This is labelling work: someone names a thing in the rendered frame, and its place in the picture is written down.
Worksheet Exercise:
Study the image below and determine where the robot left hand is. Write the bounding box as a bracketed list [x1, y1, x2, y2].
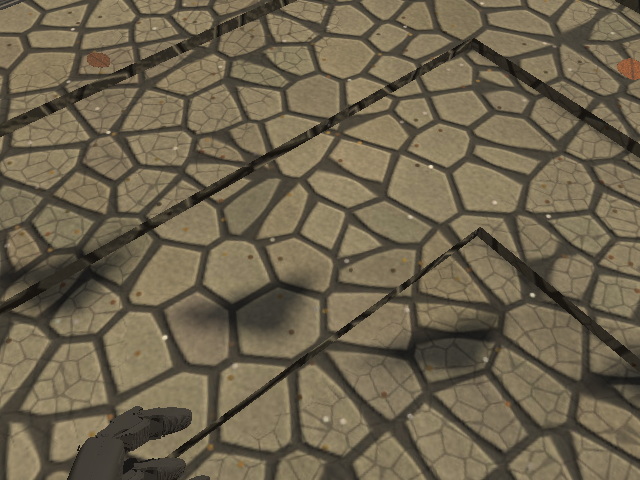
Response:
[67, 406, 210, 480]

